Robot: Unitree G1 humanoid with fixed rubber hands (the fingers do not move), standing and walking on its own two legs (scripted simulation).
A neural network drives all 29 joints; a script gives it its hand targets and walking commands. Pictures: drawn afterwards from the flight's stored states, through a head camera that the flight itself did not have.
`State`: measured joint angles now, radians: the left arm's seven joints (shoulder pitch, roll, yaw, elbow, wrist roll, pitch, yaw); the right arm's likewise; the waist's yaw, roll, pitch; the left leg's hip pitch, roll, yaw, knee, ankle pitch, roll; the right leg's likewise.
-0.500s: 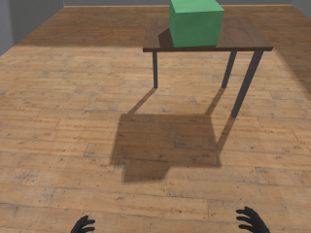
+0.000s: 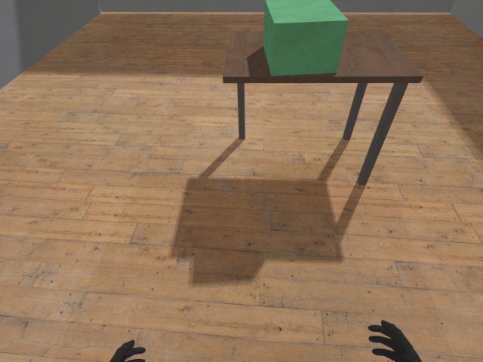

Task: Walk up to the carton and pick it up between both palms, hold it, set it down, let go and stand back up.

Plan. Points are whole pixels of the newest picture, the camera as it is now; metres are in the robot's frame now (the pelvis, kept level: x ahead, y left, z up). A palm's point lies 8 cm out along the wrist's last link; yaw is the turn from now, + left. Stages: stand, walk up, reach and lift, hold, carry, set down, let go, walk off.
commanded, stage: stand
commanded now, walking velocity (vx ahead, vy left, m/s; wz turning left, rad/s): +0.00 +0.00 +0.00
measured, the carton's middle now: (299, 34) +1.36 -0.19 +0.01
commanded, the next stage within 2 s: none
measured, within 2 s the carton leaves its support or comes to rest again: neither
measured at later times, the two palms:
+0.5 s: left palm out of the picture +0.11 +0.26 -0.11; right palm out of the picture +0.15 -0.23 -0.07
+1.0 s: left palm out of the picture +0.09 +0.26 -0.11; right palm out of the picture +0.14 -0.23 -0.07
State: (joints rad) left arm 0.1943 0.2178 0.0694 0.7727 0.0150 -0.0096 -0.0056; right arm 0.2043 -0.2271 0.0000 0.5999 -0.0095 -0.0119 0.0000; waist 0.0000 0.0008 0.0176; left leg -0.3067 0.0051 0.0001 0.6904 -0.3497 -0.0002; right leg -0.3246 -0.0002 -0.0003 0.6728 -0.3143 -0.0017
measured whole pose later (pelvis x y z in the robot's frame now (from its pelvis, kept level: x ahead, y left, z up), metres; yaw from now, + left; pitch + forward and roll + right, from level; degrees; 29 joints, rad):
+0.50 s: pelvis -0.01 +0.01 +0.00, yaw +0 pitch -2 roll -1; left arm 0.19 0.23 0.07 0.82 0.01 -0.01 -0.01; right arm 0.20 -0.24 0.00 0.60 -0.01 -0.01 0.00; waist 0.00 0.00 0.02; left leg -0.31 0.01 0.00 0.68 -0.34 0.00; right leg -0.32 0.00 0.00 0.64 -0.29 0.01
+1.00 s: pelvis -0.01 +0.01 +0.00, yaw +0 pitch -2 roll -1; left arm 0.19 0.24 0.07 0.86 0.01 -0.02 -0.01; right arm 0.20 -0.24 0.00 0.60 -0.01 -0.02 0.00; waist 0.00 0.00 0.02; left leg -0.31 0.01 0.00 0.65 -0.32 0.01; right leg -0.31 0.00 0.00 0.61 -0.27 0.01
